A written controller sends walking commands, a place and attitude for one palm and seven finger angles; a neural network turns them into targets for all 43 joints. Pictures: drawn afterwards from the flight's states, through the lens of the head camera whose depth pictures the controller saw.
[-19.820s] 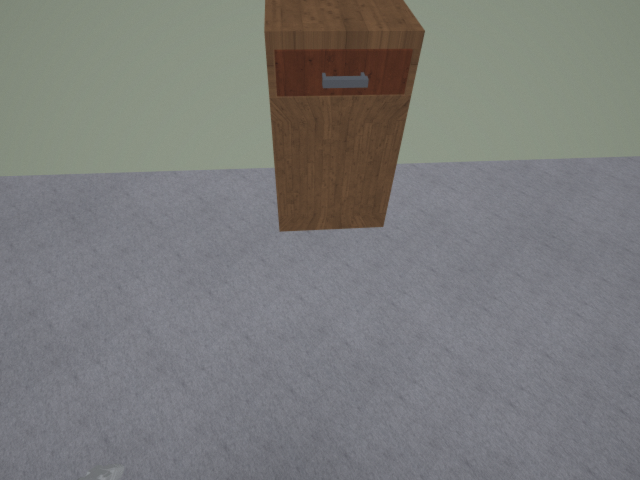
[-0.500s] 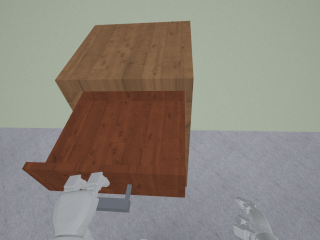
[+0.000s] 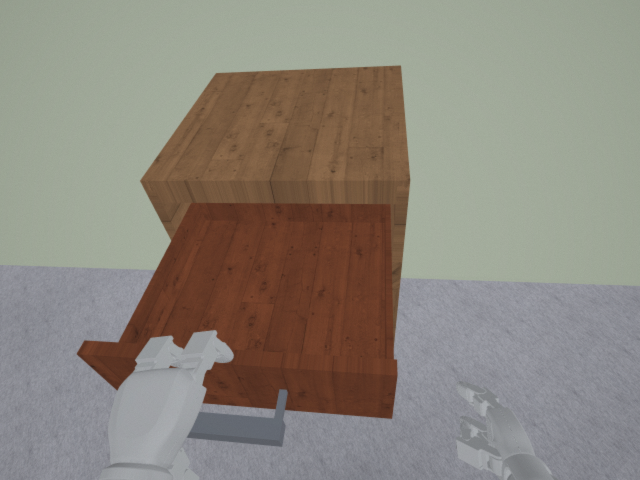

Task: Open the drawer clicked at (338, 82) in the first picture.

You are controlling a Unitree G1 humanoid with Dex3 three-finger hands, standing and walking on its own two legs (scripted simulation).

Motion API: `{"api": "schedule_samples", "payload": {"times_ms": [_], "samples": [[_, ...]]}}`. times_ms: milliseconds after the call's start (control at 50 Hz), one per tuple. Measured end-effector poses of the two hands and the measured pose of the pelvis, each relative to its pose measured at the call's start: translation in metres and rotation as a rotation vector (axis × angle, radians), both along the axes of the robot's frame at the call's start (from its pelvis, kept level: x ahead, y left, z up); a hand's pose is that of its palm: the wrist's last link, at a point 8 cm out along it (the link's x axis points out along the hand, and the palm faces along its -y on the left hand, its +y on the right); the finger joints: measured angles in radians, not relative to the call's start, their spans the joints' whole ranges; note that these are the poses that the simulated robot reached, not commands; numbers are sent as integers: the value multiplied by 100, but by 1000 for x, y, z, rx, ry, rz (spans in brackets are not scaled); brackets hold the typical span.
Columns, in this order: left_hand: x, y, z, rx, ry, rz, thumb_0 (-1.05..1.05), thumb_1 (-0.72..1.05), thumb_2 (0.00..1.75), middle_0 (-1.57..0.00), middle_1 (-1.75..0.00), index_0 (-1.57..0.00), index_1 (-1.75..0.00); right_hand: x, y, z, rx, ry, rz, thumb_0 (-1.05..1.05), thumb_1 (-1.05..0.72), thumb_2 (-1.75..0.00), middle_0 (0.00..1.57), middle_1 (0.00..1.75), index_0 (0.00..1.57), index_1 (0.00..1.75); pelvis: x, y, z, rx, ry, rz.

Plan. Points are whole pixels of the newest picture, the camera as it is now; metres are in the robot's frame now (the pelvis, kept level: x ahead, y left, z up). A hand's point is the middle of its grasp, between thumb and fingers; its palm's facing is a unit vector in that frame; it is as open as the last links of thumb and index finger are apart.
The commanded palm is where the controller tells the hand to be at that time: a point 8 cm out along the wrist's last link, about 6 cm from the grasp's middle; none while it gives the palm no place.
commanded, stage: lift the hand off the handle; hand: left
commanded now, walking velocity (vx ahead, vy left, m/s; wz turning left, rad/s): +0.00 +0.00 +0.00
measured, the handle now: (234, 410) +0.22 +0.16 -0.03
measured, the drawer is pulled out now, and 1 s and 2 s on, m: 0.30 0.30 0.30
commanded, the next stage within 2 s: draw the hand back to the body in 0.46 s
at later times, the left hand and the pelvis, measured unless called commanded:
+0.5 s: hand (177, 394) +0.18 +0.17 +0.11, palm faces +0.11 -0.23 -0.97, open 13.8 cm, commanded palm +0.14 +0.17 +0.17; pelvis +0.00 +0.00 +0.02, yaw -1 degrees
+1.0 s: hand (139, 391) +0.17 +0.20 +0.12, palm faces +0.07 -0.16 -0.98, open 13.8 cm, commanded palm +0.14 +0.20 +0.18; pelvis +0.00 +0.00 +0.02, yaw +0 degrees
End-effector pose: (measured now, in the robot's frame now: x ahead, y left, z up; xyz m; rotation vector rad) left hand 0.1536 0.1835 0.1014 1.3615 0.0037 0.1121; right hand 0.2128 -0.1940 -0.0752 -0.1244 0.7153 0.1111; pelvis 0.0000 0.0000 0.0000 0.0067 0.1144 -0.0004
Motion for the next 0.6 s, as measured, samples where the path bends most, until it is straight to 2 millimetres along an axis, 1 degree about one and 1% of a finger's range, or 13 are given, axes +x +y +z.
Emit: {"api": "schedule_samples", "payload": {"times_ms": [80,200,420,460,600], "samples": [[4,-5,15,-15,-33,-12,0,-49,30,-33,-121,-33,-120,1,5,2,20,-3,9,1,-90,-90,20,30,19,30,2,3,2,0,-7,-4],[5,-11,30,-31,-41,-35,0,-49,30,-32,-120,-33,-120,2,8,6,42,-9,14,1,-90,-90,20,30,19,30,3,4,6,2,-22,-13],[0,-2,59,-1,-59,-8,0,-49,30,-32,-120,-32,-120,4,4,18,39,-31,16,1,-91,-90,20,30,19,30,1,2,13,-2,-60,-11],[-1,-3,61,-11,-50,-9,0,-49,30,-32,-120,-32,-120,4,2,20,39,-36,14,1,-91,-90,20,30,19,30,0,1,14,-1,-66,-10],[-3,-11,55,-29,-9,-48,0,-49,30,-32,-120,-32,-120,2,0,26,26,-43,16,1,-91,-90,20,30,19,30,-3,-2,17,-1,-74,-15]]}}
